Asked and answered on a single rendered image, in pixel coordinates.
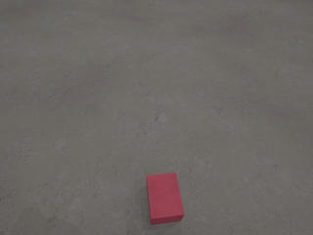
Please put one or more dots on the carton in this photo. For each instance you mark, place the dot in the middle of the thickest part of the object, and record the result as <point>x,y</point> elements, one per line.
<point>165,203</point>

